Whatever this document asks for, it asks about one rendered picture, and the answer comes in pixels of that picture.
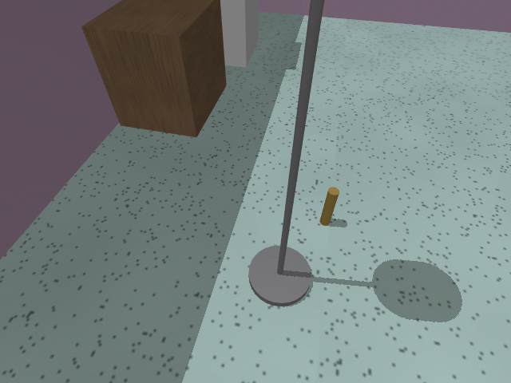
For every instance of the can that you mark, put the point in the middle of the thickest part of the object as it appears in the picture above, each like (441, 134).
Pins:
(332, 196)

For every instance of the floor lamp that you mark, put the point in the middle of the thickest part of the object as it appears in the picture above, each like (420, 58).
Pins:
(280, 275)

